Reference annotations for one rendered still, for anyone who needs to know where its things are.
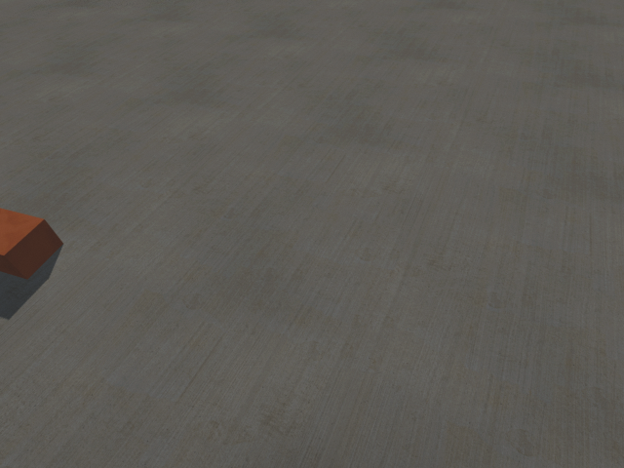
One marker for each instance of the carton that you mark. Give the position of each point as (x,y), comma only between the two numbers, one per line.
(26,243)

